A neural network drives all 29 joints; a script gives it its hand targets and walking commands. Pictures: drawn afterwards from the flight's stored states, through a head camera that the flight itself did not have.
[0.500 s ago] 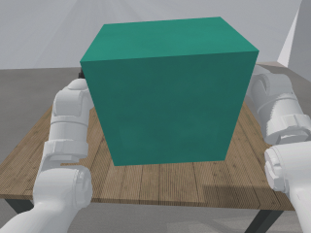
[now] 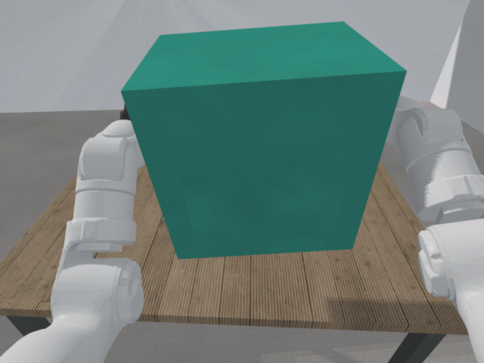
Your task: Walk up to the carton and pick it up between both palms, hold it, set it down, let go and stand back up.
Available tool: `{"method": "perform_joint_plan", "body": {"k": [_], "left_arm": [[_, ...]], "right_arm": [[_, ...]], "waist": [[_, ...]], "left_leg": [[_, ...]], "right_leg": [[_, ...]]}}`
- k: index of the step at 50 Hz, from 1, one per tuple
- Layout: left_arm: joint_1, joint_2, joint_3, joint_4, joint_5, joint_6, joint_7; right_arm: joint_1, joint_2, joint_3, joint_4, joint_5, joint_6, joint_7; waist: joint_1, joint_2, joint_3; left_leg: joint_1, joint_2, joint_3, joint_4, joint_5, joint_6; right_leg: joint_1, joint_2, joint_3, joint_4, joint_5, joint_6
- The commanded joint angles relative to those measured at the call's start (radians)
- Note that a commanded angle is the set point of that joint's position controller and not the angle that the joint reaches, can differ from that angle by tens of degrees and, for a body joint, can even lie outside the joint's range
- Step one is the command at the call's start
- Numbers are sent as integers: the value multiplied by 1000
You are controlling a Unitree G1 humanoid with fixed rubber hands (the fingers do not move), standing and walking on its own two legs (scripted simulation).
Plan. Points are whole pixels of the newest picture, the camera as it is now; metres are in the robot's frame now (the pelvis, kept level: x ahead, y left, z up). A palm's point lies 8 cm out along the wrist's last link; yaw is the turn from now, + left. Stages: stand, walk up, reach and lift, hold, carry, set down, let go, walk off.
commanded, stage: reach and lift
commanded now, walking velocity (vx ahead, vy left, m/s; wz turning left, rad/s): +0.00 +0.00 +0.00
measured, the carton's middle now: (258, 144) +0.38 +0.00 +0.25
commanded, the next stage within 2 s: hold in 0.24 s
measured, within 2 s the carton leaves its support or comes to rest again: neither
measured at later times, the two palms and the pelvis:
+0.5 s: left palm (126, 112) +0.37 +0.19 +0.31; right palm (394, 96) +0.37 -0.19 +0.33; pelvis -0.01 -0.01 +0.00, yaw +0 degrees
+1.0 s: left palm (133, 123) +0.36 +0.18 +0.30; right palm (399, 103) +0.37 -0.20 +0.32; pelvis -0.01 -0.01 +0.00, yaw -1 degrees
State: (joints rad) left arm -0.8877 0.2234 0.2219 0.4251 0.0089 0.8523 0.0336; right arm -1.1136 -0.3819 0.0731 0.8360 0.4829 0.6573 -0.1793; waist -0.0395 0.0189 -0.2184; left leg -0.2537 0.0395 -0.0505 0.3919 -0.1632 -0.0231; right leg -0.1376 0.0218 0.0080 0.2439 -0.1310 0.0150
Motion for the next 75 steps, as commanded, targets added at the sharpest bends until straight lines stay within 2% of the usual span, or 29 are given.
{"method": "perform_joint_plan", "body": {"k": [1, 2, 3, 8, 14, 22, 29, 31, 33, 34, 35, 36, 37, 38, 39, 42, 43, 44, 47, 49, 50, 57, 60, 62, 66, 69, 70, 74, 75], "left_arm": [[-851, -527, -277, -259, -154, -78, -144], [-862, -506, -248, -219, -145, -74, -152], [-902, -509, -248, -256, -154, -81, -156], [-954, -527, -289, -291, -181, -84, -152], [-949, -452, -175, -97, -102, -74, -157], [-1032, -524, -236, -116, -187, -93, -152], [-938, -477, -141, -6, -116, -57, -189], [-995, -515, -213, -94, -176, -62, -187], [-981, -514, -214, -152, -172, -57, -185], [-965, -540, -266, -254, -202, -56, -181], [-957, -538, -262, -277, -211, -58, -173], [-955, -506, -239, -254, -187, -49, -170], [-927, -517, -248, -243, -191, -45, -171], [-888, -487, -225, -229, -159, -29, -174], [-890, -486, -207, -194, -140, -10, -180], [-940, -522, -230, -207, -159, -17, -189], [-947, -488, -202, -159, -137, -16, -193], [-983, -526, -242, -226, -183, -28, -187], [-1028, -538, -257, -256, -193, -45, -164], [-1073, -536, -282, -317, -205, -51, -146], [-1074, -528, -262, -265, -200, -51, -135], [-989, -452, -163, -45, -158, -34, -164], [-1001, -453, -152, -53, -174, -47, -182], [-1061, -482, -208, -98, -205, -53, -180], [-980, -441, -138, -36, -159, -47, -200], [-964, -486, -168, -52, -156, -36, -212], [-1000, -466, -136, -32, -133, -36, -215], [-973, -527, -237, -194, -187, -31, -206], [-910, -489, -221, -191, -168, -17, -208]], "right_arm": [[-768, 589, 74, -327, 152, -16, 186], [-752, 566, 40, -278, 139, -7, 187], [-831, 625, 83, -327, 155, -18, 192], [-873, 631, 78, -361, 174, -20, 190], [-888, 647, 62, -217, 128, 1, 192], [-928, 652, 42, -245, 140, -3, 185], [-897, 631, 55, -196, 151, 29, 163], [-887, 609, 32, -249, 165, 25, 161], [-904, 627, 83, -295, 206, 27, 160], [-875, 610, 83, -388, 215, 29, 154], [-875, 630, 107, -426, 231, 32, 154], [-913, 625, 113, -424, 242, 34, 153], [-864, 597, 91, -411, 236, 42, 150], [-853, 598, 117, -410, 224, 56, 153], [-779, 548, 51, -305, 189, 73, 163], [-804, 556, 35, -285, 191, 69, 176], [-849, 561, 31, -287, 171, 65, 181], [-851, 576, 43, -306, 183, 60, 184], [-932, 647, 92, -395, 205, 35, 191], [-934, 633, 81, -402, 219, 36, 197], [-973, 662, 104, -402, 226, 36, 198], [-956, 646, 57, -264, 157, 66, 181], [-949, 671, 74, -291, 164, 64, 172], [-965, 660, 58, -276, 180, 66, 163], [-930, 649, 68, -285, 175, 76, 148], [-902, 600, 30, -280, 189, 82, 137], [-893, 606, 37, -240, 178, 86, 138], [-874, 574, 58, -358, 217, 82, 137], [-847, 563, 71, -383, 224, 83, 138]], "waist": [[-35, 56, -404], [-49, 42, -337], [8, 14, -434], [-5, 60, -507], [50, -19, -339], [-6, 18, -457], [17, 15, -333], [-32, 25, -430], [-2, 38, -448], [-45, 63, -515], [-25, 51, -553], [0, 48, -555], [-21, 70, -498], [16, 40, -450], [-21, 80, -347], [-28, 85, -333], [-17, 33, -328], [-28, 51, -389], [33, 58, -513], [21, 96, -545], [48, 54, -568], [42, -50, -379], [42, -92, -426], [16, -8, -436], [22, -63, -415], [-30, 40, -376], [-11, 6, -338], [-47, 69, -490], [-27, 88, -487]], "left_leg": [[217, -67, -6, 7, 345, -56], [199, -61, -8, -9, 265, -55], [192, -67, 8, -6, 269, -39], [185, -76, 11, 8, 278, -45], [130, -72, 13, -39, 119, -1], [125, -68, 9, -28, 133, -17], [96, -71, 13, -40, 150, -8], [118, -64, -2, -38, 178, -34], [157, -67, 7, -7, 296, -36], [188, -69, -7, 17, 375, -54], [202, -73, -10, 23, 396, -51], [180, -78, -5, 25, 355, -42], [188, -69, -13, 9, 357, -52], [193, -68, -7, 14, 369, -40], [164, -58, -14, -13, 294, -54], [115, -46, -6, -42, 174, -63], [101, -46, -8, -57, 122, -43], [109, -49, -8, -41, 165, -57], [129, -61, 3, -17, 198, -40], [145, -61, -5, 1, 221, -54], [155, -57, -8, 1, 207, -39], [80, -68, 14, -31, 58, 15], [96, -70, 13, -31, 95, 15], [78, -77, 11, -19, 139, -11], [80, -77, 7, -23, 147, 4], [101, -67, -4, -20, 192, -32], [95, -62, -7, -32, 174, -24], [160, -56, -12, 4, 333, -66], [166, -62, -9, 15, 373, -62]], "right_leg": [[100, 82, 25, 15, 250, -16], [76, 72, 26, 9, 207, -22], [108, 70, 29, 15, 214, -19], [109, 67, 35, 21, 240, -20], [43, 58, 34, -9, 66, -9], [59, 58, 36, -2, 95, -17], [91, 52, 47, -10, 125, -14], [112, 63, 44, 0, 165, -23], [129, 71, 49, 11, 258, -23], [174, 71, 49, 23, 374, -22], [183, 71, 53, 29, 393, -13], [180, 73, 50, 31, 363, -10], [153, 71, 46, 25, 326, -13], [144, 78, 43, 24, 313, -11], [115, 81, 41, 13, 217, -29], [81, 67, 53, 7, 126, -46], [77, 67, 47, -1, 93, -40], [98, 66, 54, 9, 135, -45], [91, 66, 49, 21, 140, -29], [99, 70, 49, 23, 180, -34], [84, 73, 44, 23, 162, -26], [24, 50, 62, -23, -6, -12], [65, 50, 67, -13, 61, -5], [73, 52, 56, -3, 106, -11], [128, 44, 73, -10, 173, -2], [117, 50, 67, -1, 235, -17], [96, 53, 68, -9, 189, -21], [169, 69, 60, 29, 346, -33], [192, 61, 67, 28, 386, -22]]}}
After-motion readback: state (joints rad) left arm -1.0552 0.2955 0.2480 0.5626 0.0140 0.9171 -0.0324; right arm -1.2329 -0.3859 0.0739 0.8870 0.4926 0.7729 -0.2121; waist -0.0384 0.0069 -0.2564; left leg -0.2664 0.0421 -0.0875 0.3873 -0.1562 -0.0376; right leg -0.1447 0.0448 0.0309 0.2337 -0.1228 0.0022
